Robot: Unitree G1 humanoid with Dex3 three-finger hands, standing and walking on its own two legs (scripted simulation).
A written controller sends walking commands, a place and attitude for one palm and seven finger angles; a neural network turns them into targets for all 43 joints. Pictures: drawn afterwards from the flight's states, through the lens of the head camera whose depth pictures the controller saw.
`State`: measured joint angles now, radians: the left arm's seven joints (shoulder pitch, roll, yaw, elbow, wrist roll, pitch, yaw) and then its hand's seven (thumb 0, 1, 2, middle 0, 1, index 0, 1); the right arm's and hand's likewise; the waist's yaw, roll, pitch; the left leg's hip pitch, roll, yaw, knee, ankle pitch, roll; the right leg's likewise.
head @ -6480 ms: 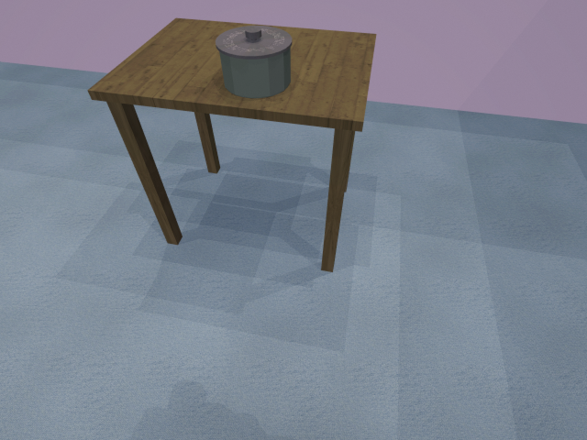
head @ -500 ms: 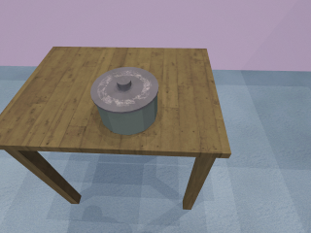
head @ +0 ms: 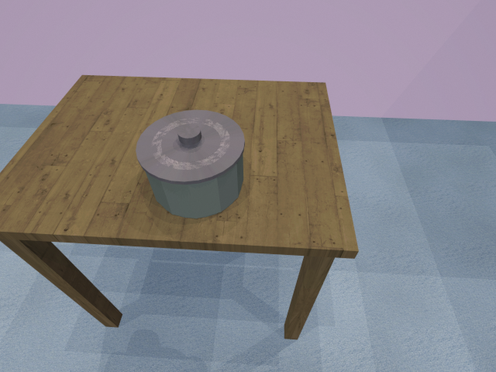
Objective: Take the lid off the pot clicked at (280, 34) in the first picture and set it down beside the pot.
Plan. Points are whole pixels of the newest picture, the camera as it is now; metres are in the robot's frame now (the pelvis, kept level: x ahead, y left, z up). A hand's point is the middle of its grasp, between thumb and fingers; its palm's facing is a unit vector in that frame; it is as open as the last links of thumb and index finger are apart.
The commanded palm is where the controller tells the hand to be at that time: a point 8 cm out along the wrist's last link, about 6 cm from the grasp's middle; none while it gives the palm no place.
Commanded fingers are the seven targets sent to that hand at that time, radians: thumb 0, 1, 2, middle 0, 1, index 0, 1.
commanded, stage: look again from close up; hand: left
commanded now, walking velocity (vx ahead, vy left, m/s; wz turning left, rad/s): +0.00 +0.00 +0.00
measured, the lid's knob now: (189, 134) +0.50 +0.15 +0.11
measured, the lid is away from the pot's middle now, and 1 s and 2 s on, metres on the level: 0.00 0.00 0.00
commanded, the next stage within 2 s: lift the closed hand beside the body in 0.58 s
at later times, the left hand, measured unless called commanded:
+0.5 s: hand out of the picture -0.02 +0.15 -0.18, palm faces +0.04 -0.98 -0.17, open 7.4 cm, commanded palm none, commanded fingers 0.00 0.90 0.90 -0.20 -0.30 -0.20 -0.30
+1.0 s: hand out of the picture +0.13 +0.18 -0.05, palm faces +0.13 -0.97 -0.19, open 5.4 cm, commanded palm +0.08 +0.24 -0.02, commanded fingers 0.00 0.90 0.90 -0.95 -1.12 -0.95 -1.12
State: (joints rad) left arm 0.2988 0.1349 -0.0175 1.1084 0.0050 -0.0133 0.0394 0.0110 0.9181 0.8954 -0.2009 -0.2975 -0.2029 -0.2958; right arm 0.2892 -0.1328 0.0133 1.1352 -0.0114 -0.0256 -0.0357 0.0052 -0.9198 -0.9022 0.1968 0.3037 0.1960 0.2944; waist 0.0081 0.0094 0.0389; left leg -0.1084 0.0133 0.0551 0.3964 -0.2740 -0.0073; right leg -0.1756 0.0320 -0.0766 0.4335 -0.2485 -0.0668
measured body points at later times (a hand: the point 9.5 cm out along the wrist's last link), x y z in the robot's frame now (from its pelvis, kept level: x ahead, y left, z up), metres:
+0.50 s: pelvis -0.01 -0.01 +0.00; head +0.01 -0.01 +0.45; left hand -0.03 +0.20 -0.16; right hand -0.03 -0.21 -0.16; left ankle -0.04 +0.12 -0.74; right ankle -0.01 -0.07 -0.74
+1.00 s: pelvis -0.03 +0.02 +0.00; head -0.05 +0.00 +0.44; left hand +0.11 +0.23 -0.03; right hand +0.15 -0.24 -0.08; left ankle -0.04 +0.12 -0.74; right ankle -0.01 -0.07 -0.74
